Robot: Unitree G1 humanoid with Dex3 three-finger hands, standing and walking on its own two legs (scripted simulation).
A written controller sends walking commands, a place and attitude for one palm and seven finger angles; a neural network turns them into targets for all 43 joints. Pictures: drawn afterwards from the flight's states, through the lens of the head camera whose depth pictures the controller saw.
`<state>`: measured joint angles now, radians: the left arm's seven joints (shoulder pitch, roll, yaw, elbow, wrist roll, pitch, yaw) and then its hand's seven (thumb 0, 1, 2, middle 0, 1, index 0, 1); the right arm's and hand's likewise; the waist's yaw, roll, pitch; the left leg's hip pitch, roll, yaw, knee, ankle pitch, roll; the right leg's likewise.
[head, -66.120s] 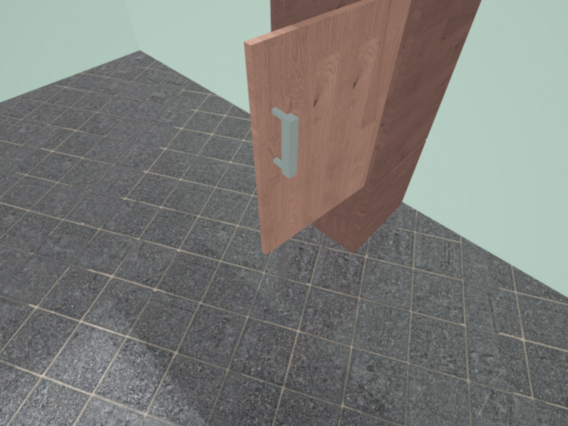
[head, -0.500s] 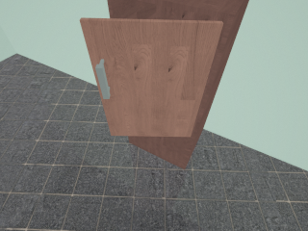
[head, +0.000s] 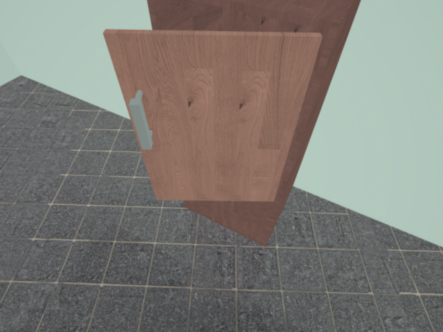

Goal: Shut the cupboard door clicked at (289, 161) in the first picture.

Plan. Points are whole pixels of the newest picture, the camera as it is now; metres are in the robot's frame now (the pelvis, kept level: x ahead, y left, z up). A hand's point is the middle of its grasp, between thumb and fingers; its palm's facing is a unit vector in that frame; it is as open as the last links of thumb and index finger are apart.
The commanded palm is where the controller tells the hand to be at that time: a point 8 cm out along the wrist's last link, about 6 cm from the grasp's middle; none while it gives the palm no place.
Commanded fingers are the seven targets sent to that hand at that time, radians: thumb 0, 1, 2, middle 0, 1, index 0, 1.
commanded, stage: shuffle to correct the standing spot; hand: left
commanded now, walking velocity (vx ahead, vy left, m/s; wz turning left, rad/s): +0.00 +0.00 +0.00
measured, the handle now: (143, 120) +0.56 +0.23 +0.04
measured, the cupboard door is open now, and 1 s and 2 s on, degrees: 28 28 28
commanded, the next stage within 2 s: come to a stop and stand still in 0.42 s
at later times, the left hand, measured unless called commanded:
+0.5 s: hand out of the picture +0.08 +0.20 -0.19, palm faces +0.05 -0.99 -0.15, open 7.4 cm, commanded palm none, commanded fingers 0.00 0.90 0.90 -0.20 -0.30 -0.20 -0.30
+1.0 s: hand (155, 282) +0.25 +0.17 -0.18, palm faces +0.06 -0.97 -0.23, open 7.3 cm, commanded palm none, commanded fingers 0.00 0.90 0.90 -0.20 -0.30 -0.20 -0.30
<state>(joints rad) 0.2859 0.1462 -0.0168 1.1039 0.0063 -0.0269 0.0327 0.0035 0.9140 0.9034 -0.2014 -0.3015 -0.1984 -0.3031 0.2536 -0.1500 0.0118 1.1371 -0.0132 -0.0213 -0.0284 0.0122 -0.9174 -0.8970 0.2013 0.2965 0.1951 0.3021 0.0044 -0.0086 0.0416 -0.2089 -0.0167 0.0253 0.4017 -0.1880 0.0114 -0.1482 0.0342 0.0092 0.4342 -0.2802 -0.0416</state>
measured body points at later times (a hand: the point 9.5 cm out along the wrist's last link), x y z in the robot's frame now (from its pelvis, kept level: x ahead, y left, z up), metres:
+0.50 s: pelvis +0.10 +0.03 +0.00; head +0.13 +0.05 +0.44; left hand +0.07 +0.25 -0.17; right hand +0.07 -0.18 -0.15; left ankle +0.03 +0.11 -0.74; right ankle +0.04 -0.09 -0.65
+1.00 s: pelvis +0.15 -0.01 -0.02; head +0.21 -0.02 +0.43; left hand +0.25 +0.22 -0.16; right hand +0.21 -0.25 -0.18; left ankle +0.11 +0.13 -0.66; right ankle +0.27 -0.09 -0.74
